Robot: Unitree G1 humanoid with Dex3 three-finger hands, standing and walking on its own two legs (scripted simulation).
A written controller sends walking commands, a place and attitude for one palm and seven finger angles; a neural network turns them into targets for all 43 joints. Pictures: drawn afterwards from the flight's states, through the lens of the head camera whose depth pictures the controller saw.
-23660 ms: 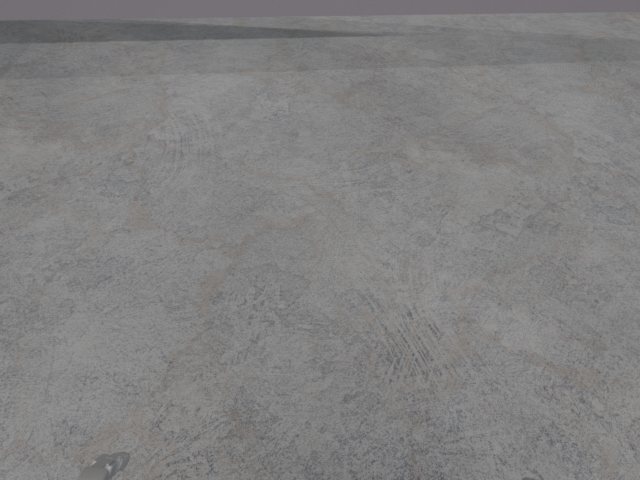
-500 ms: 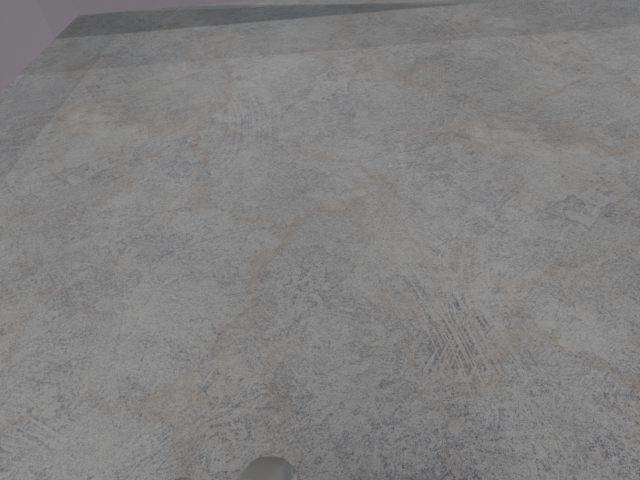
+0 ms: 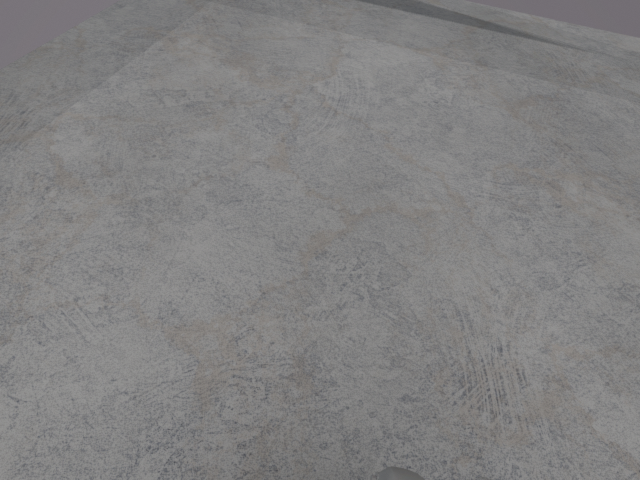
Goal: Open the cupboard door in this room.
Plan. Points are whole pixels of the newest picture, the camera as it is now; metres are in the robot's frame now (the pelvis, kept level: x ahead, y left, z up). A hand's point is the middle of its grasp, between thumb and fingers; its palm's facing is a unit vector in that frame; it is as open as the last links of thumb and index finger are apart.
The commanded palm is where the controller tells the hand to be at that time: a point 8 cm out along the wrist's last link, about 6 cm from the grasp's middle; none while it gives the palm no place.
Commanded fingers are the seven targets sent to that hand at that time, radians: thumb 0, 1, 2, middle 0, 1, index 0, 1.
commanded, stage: turn or walk to find it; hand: left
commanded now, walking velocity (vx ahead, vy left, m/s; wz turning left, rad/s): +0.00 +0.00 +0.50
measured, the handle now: out of the picture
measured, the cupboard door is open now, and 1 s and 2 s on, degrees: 0 0 0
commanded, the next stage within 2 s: none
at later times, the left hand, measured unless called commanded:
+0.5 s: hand out of the picture +0.05 +0.14 -0.14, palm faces +0.24 -0.93 -0.29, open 7.4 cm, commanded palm none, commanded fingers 0.00 0.90 0.90 -0.20 -0.30 -0.20 -0.30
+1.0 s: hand out of the picture -0.13 +0.18 -0.18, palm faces +0.54 -0.81 -0.24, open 7.4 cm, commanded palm none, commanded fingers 0.00 0.90 0.90 -0.20 -0.30 -0.20 -0.30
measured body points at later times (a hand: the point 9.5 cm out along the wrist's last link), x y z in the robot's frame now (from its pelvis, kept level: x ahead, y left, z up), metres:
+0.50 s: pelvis -0.01 -0.07 +0.00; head +0.03 -0.10 +0.45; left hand +0.03 +0.19 -0.12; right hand +0.07 -0.32 -0.17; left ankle -0.08 +0.08 -0.64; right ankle +0.01 -0.15 -0.74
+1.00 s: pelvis -0.05 -0.02 +0.00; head -0.03 +0.02 +0.44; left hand -0.16 +0.23 -0.16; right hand +0.18 -0.18 -0.12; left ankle -0.09 +0.06 -0.74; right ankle +0.01 -0.16 -0.66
